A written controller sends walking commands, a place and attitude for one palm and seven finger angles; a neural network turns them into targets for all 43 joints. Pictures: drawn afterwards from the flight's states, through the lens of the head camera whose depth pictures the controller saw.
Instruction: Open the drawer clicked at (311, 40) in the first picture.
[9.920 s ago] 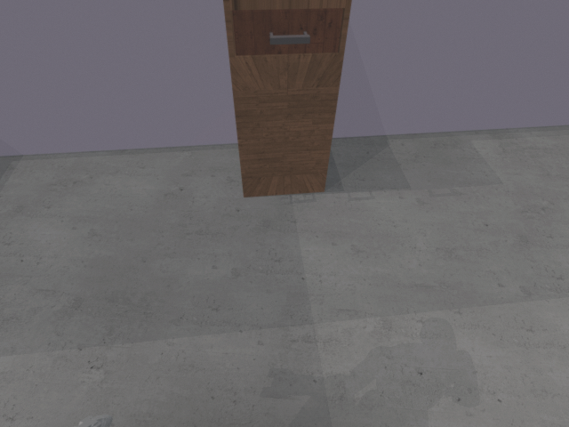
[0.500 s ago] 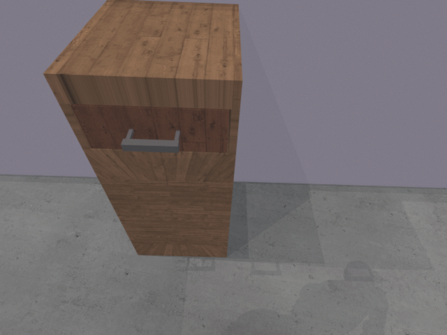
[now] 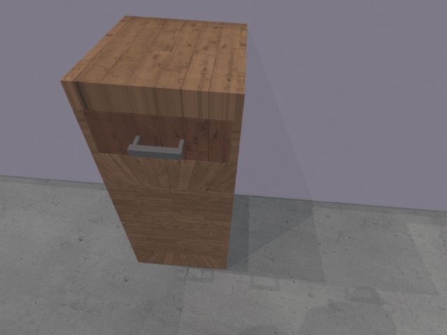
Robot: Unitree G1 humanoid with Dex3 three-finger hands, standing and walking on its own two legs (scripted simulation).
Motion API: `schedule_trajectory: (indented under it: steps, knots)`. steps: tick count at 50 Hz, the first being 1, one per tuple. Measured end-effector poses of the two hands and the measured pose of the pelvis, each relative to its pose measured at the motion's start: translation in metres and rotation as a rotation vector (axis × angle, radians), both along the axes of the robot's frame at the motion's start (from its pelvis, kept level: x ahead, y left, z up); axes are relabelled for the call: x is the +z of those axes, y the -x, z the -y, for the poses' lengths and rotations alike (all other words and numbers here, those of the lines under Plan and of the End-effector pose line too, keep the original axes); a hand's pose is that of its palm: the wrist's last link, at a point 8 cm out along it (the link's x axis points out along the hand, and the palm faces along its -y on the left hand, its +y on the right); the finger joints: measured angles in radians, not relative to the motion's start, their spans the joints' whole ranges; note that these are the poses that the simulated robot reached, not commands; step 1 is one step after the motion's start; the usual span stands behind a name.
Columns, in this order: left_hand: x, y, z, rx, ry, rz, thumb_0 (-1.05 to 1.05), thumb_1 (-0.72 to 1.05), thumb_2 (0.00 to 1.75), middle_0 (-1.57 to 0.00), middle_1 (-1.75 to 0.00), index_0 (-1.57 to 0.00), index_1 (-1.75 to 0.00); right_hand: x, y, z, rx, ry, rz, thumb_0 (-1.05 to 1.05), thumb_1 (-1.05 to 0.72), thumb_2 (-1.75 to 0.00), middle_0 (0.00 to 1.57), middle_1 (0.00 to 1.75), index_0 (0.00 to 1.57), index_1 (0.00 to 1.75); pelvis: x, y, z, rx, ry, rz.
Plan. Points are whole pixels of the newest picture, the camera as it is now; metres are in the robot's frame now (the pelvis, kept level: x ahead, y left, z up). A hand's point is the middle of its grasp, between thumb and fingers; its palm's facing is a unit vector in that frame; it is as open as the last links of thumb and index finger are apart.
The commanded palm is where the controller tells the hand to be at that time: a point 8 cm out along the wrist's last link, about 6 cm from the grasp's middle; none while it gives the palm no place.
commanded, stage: look again from close up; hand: left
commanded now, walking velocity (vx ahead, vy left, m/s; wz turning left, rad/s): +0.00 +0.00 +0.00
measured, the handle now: (157, 146) +0.54 +0.20 +0.01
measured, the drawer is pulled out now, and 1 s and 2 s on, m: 0.00 0.00 0.00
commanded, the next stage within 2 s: raise the hand with hooked fingers in 0.52 s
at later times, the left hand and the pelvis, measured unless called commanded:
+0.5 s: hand out of the picture -0.04 +0.16 -0.18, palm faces +0.05 -0.99 -0.14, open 7.4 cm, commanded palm none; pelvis -0.01 +0.01 +0.00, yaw +0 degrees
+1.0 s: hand (126, 303) +0.19 +0.19 -0.04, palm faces +0.02 -0.30 -0.96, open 8.3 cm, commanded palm +0.14 +0.22 +0.00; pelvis -0.02 +0.01 -0.03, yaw -2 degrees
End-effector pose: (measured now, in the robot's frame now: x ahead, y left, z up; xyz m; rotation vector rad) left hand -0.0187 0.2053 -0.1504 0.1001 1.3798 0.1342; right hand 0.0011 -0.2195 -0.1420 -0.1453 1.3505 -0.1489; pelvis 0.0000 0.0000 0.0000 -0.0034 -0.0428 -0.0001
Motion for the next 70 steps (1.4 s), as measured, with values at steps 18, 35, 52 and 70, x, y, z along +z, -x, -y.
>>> schedule_trajectory:
  steps: [18, 35, 52, 70]
  knots:
    - [0.001, 0.021, -0.004, 0.019, 0.007, -0.046, 0.0, 0.91, 0.9, -0.2, -0.3, -0.2, -0.3, 0.0, 0.023, -0.02, -0.014, -0.028, -0.056, 0.01, -0.91, -0.9, 0.2, 0.3, 0.2, 0.3, 0.003, 0.005, -0.007, 0.001, 0.002, -0.004]
    - [0.031, -0.014, -0.031, -0.113, -0.14, 0.148, 0.05, 0.95, 0.9, -0.21, -0.31, -0.2, -0.31, 0.003, 0.02, -0.021, -0.023, 0.019, 0.075, 0.03, -0.93, -0.9, 0.2, 0.3, 0.2, 0.3, -0.002, 0.011, -0.019, -0.016, -0.006, -0.013]
    - [0.154, -0.17, 0.007, -0.917, -1.01, 0.973, 0.01, 0.62, 0.77, -0.23, -0.49, -0.22, -0.49, 0.063, -0.202, 0.015, 0.225, 0.054, 0.716, 0.01, -0.91, -0.9, 0.2, 0.3, 0.2, 0.3, -0.035, 0.022, -0.001, -0.034, -0.045, -0.156]
    - [0.207, -0.217, -0.022, -0.949, -1.16, 0.933, 0.0, 0.18, 0.59, -0.28, -0.76, -0.27, -0.76, 0.024, -0.217, -0.029, 0.296, -0.092, 0.529, 0.01, -0.9, -0.9, 0.2, 0.3, 0.2, 0.3, -0.029, -0.004, 0.012, 0.015, -0.019, -0.151]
